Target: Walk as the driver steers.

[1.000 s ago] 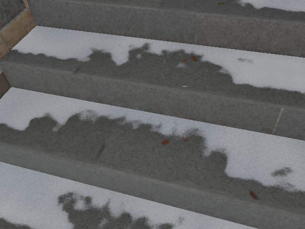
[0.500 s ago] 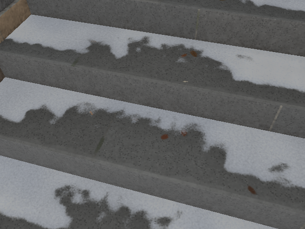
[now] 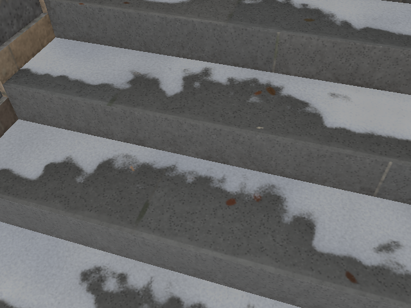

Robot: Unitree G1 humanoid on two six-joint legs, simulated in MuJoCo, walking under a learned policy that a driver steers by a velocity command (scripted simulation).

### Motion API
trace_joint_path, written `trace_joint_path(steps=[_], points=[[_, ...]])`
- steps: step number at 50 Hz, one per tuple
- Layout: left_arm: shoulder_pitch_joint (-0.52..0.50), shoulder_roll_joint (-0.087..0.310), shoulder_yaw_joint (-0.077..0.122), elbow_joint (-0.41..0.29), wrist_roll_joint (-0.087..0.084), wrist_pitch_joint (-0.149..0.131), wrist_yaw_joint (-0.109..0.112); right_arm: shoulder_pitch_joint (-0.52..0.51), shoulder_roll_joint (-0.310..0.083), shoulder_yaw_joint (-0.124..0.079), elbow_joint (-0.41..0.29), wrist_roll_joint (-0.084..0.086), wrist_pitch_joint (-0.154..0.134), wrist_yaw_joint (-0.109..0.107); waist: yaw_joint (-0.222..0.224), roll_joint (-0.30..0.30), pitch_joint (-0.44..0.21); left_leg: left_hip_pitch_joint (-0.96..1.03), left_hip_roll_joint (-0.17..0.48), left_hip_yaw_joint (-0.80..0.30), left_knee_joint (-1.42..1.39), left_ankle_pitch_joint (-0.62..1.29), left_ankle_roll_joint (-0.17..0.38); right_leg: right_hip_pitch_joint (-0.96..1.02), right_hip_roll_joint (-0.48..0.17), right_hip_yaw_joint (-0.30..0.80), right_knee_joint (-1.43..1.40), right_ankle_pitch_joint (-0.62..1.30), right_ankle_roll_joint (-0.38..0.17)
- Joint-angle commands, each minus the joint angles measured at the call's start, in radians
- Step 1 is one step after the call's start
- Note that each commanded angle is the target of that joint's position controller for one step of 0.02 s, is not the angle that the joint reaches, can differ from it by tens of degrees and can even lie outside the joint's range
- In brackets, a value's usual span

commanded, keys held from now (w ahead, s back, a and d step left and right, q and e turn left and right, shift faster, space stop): w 0.60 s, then no key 0.40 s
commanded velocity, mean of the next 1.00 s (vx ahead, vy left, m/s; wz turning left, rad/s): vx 0.35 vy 0.00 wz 0.00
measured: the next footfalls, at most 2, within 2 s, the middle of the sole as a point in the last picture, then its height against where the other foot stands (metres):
right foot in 0.48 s outside the picture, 0.15 m higher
left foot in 1.00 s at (209, 215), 0.15 m higher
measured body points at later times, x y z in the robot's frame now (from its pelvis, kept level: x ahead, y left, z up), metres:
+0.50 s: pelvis +0.22 -0.03 +0.03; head +0.25 -0.04 +0.48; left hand +0.48 +0.12 -0.03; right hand +0.14 -0.27 -0.12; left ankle +0.01 +0.10 -0.66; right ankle +0.35 -0.10 -0.59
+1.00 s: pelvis +0.50 -0.03 +0.19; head +0.56 -0.05 +0.63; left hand +0.41 +0.19 +0.06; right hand +0.74 -0.16 +0.09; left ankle +0.66 +0.03 -0.43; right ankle +0.36 -0.10 -0.56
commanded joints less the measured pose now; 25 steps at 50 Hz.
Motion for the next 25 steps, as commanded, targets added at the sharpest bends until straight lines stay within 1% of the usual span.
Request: trace_joint_path(steps=[1, 2, 3, 4, 5, 6, 7, 8, 9, 10, 11, 12, 13, 14, 15, 16, 17, 18, 19, 20, 21, 22, 23, 24, 25], points=[[0.08, 0.182, 0.047, -0.008, -0.006, -0.017, -0.002, -0.124, -0.035, 0.003, -0.098, -0.005, -0.046, 0.011, 0.025, -0.172, 0.194, -0.199, -0.004, 0.077, 0.045, -0.039, 0.022, -0.023, -0.194, 0.289, -0.329, -0.303, -0.202], [0.089, 0.18, 0.046, -0.008, -0.013, -0.02, -0.011, -0.119, -0.025, 0.009, -0.098, -0.007, -0.05, 0.015, 0.011, -0.19, 0.217, -0.17, 0.01, 0.098, 0.047, -0.018, 0.017, -0.04, -0.238, 0.317, -0.367, -0.244, -0.23], [-0.121, 0.195, 0.039, -0.149, 0.069, -0.014, -0.066, -0.033, -0.087, -0.026, -0.066, -0.009, -0.074, 0.036, -0.064, -0.002, 0.165, 0.098, 0.026, 0.06, -0.024, 0.015, 0.05, -0.167, -0.214, 0.206, -0.221, -0.146, -0.245], [-0.052, 0.134, 0.038, -0.06, -0.03, -0.032, -0.036, 0.059, -0.042, 0.0, -0.039, 0.004, -0.067, 0.023, -0.109, -0.092, 0.185, 0.202, 0.029, 0.023, -0.172, 0.003, 0.054, -0.249, -0.102, 0.086, -0.123, 0.036, -0.187], [-0.055, 0.086, 0.019, -0.084, -0.035, -0.057, -0.027, 0.173, -0.132, -0.028, -0.016, 0.01, -0.075, 0.019, -0.154, 0.109, 0.199, 0.358, 0.134, -0.177, -0.219, 0.157, 0.096, -0.371, 0.002, -0.078, 0.181, 0.342, -0.139], [-0.052, 0.079, 0.02, -0.087, -0.024, -0.074, -0.028, 0.322, -0.211, -0.053, 0.027, 0.007, -0.068, 0.003, -0.191, 0.262, 0.163, 0.534, 0.268, -0.418, -0.299, 0.352, 0.16, -0.585, 0.051, -0.152, 0.494, 0.21, -0.096], [-0.075, 0.097, 0.029, -0.104, -0.011, -0.075, -0.023, 0.358, -0.203, -0.048, 0.045, 0.0, -0.048, -0.001, -0.177, 0.207, 0.115, 0.552, 0.362, -0.52, -0.322, 0.501, 0.213, -0.661, 0.061, -0.143, 0.769, -0.06, -0.059], [-0.117, 0.063, 0.029, -0.126, -0.004, -0.074, -0.02, 0.294, -0.211, -0.044, 0.038, -0.016, -0.049, 0.002, -0.15, 0.099, 0.127, 0.496, 0.374, -0.453, -0.311, 0.526, 0.253, -0.707, 0.015, -0.116, 1.01, -0.073, -0.052], [-0.182, 0.05, 0.028, -0.175, -0.014, -0.08, -0.02, 0.26, -0.186, -0.035, 0.049, -0.019, -0.05, 0.0, -0.139, 0.062, 0.134, 0.452, 0.386, -0.41, -0.33, 0.453, 0.263, -0.792, -0.007, -0.097, 1.206, -0.093, -0.063], [-0.259, 0.04, 0.028, -0.235, -0.021, -0.074, -0.014, 0.225, -0.182, -0.026, 0.068, -0.031, -0.056, 0.002, -0.116, 0.079, 0.159, 0.44, 0.376, -0.358, -0.342, 0.379, 0.242, -0.915, -0.02, -0.082, 1.362, -0.153, -0.082], [-0.326, 0.023, 0.022, -0.287, -0.02, -0.064, -0.009, 0.208, -0.153, -0.013, 0.085, -0.037, -0.066, 0.004, -0.111, 0.089, 0.177, 0.431, 0.365, -0.332, -0.335, 0.305, 0.215, -1.044, -0.019, -0.058, 1.515, -0.219, -0.101], [-0.413, -0.012, 0.007, -0.341, -0.014, -0.054, -0.009, 0.218, -0.152, -0.011, 0.099, -0.046, -0.076, 0.003, -0.115, 0.079, 0.176, 0.42, 0.383, -0.303, -0.35, 0.232, 0.195, -1.15, -0.005, -0.027, 1.654, -0.278, -0.122], [-0.459, -0.024, -0.003, -0.388, -0.011, -0.048, -0.01, 0.214, -0.144, -0.003, 0.117, -0.046, -0.084, 0.001, -0.108, 0.067, 0.198, 0.41, 0.387, -0.298, -0.366, 0.119, 0.17, -1.261, -0.004, -0.009, 1.711, -0.321, -0.135], [-0.503, -0.057, -0.02, -0.424, -0.017, -0.042, -0.005, 0.214, -0.139, 0.004, 0.144, -0.047, -0.086, 0.004, -0.102, 0.092, 0.217, 0.397, 0.399, -0.294, -0.377, 0.072, 0.164, -1.377, 0.016, 0.005, 1.832, -0.361, -0.149], [-0.578, -0.08, -0.04, -0.482, -0.02, -0.04, -0.004, 0.177, -0.156, 0.007, 0.156, -0.045, -0.091, 0.0, -0.069, 0.049, 0.258, 0.319, 0.407, -0.246, -0.443, -0.034, 0.132, -1.416, 0.01, 0.013, 1.742, -0.342, -0.152], [-0.654, -0.104, -0.063, -0.533, -0.028, -0.033, -0.006, 0.132, -0.139, 0.014, 0.171, -0.024, -0.087, -0.006, -0.033, 0.026, 0.318, 0.147, 0.371, -0.18, -0.528, -0.086, 0.097, -1.366, -0.002, -0.014, 1.642, -0.31, -0.155], [-0.657, -0.094, -0.081, -0.565, -0.022, -0.022, -0.011, 0.095, -0.134, 0.032, 0.178, 0.0, -0.078, -0.009, -0.001, 0.001, 0.338, 0.006, 0.31, -0.106, -0.641, -0.137, 0.084, -1.238, -0.03, -0.109, 1.411, -0.27, -0.131], [-0.602, -0.047, -0.082, -0.564, -0.019, -0.009, -0.024, 0.024, -0.141, 0.037, 0.146, 0.024, -0.071, -0.026, 0.036, -0.025, 0.355, -0.225, 0.246, -0.042, -0.778, 0.089, 0.125, -0.896, -0.038, -0.187, 1.108, -0.192, -0.104], [-0.481, -0.041, -0.074, -0.511, -0.017, 0.003, -0.035, -0.036, -0.131, 0.046, 0.109, 0.035, -0.074, -0.022, 0.059, -0.061, 0.268, -0.387, 0.211, 0.034, -0.774, 0.441, 0.14, -0.497, -0.012, -0.25, 0.978, 0.001, -0.107], [-0.358, -0.048, -0.068, -0.454, -0.016, 0.004, -0.032, -0.026, -0.184, 0.034, 0.095, 0.054, -0.083, -0.012, 0.083, 0.003, 0.13, -0.321, 0.246, 0.056, -0.653, 1.052, 0.163, -0.279, 0.037, -0.286, 0.964, 0.092, -0.126], [-0.248, -0.001, -0.049, -0.407, -0.023, 0.0, -0.029, 0.007, -0.252, 0.012, 0.097, 0.066, -0.091, -0.009, 0.119, 0.054, -0.019, -0.118, 0.243, 0.072, -0.425, 1.531, 0.15, -0.197, 0.077, -0.285, 0.873, 0.106, -0.123], [-0.085, 0.023, -0.033, -0.349, -0.022, -0.008, -0.03, 0.001, -0.323, -0.022, 0.1, 0.064, -0.084, -0.008, 0.184, 0.164, -0.161, 0.092, 0.273, 0.045, -0.194, 1.796, 0.114, -0.163, 0.095, -0.247, 0.786, 0.081, -0.127], [0.006, 0.082, -0.008, -0.33, -0.004, -0.029, -0.029, 0.003, -0.33, -0.041, 0.101, 0.07, -0.078, 0.004, 0.235, 0.177, -0.221, 0.173, 0.252, 0.028, 0.03, 1.838, 0.076, -0.067, 0.127, -0.217, 0.575, 0.058, -0.121], [0.053, 0.188, 0.031, -0.29, 0.031, -0.037, -0.022, 0.025, -0.284, -0.046, 0.094, 0.039, -0.087, 0.015, 0.215, 0.096, -0.222, 0.11, 0.18, -0.044, 0.374, 1.433, 0.041, 0.012, 0.093, 0.035, 0.354, -0.071, -0.143], [0.044, 0.356, 0.072, -0.242, 0.042, -0.047, -0.013, 0.066, -0.065, -0.006, 0.017, 0.006, -0.1, 0.043, 0.079, -0.36, -0.206, -0.209, -0.133, -0.075, 0.898, 0.203, -0.039, 0.084, -0.232, 0.594, -0.014, 0.237, -0.23]])
Keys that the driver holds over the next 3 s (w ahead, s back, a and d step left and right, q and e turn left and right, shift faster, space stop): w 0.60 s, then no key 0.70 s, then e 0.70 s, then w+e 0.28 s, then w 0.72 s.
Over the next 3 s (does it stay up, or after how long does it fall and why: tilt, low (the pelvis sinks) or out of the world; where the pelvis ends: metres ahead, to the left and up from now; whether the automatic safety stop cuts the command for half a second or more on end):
stays up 1.00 -0.24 0.45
